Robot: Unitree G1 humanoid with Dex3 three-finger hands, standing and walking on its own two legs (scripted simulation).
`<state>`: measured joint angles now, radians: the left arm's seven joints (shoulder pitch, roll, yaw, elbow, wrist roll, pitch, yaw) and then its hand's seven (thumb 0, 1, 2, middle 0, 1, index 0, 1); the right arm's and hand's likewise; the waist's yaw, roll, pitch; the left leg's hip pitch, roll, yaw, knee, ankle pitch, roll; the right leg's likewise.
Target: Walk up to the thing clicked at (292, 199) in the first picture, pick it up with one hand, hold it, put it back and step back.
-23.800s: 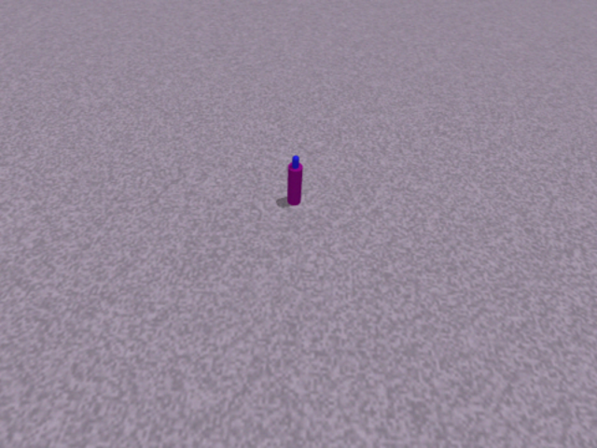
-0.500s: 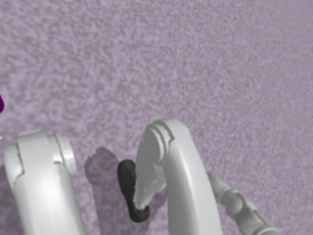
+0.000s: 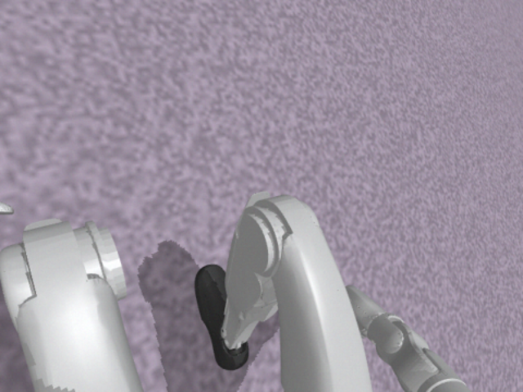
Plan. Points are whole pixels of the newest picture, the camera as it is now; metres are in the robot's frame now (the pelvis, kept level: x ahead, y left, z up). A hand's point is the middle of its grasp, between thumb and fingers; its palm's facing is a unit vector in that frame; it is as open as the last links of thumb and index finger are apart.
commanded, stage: close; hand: left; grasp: from the side
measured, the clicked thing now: out of the picture +0.43 +0.30 -0.15
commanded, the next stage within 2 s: settle in 1.00 s
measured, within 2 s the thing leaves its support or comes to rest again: leaves its support in 1.20 s
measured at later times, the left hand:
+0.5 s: hand out of the picture +0.42 +0.30 -0.15, palm faces +0.30 -0.95 +0.01, open 13.7 cm
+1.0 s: hand out of the picture +0.42 +0.29 -0.15, palm faces +0.28 -0.96 +0.02, open 9.4 cm
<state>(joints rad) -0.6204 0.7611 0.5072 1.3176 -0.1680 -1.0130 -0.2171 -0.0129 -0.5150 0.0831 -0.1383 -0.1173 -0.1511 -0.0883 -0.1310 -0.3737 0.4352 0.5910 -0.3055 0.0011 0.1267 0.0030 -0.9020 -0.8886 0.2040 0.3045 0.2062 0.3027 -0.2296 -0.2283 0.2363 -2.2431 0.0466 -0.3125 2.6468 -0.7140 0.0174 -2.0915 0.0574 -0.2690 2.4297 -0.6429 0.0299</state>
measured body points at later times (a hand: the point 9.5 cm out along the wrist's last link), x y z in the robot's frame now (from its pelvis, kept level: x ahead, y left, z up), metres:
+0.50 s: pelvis +0.00 +0.00 +0.00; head +0.22 +0.17 +0.35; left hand +0.40 +0.35 -0.14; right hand +0.17 -0.25 -0.05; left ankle +0.08 +0.12 -0.25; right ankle +0.13 -0.11 -0.25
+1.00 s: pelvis +0.00 +0.00 +0.00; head +0.22 +0.17 +0.35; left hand +0.39 +0.34 -0.15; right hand +0.17 -0.25 -0.04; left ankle +0.08 +0.12 -0.25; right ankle +0.13 -0.11 -0.25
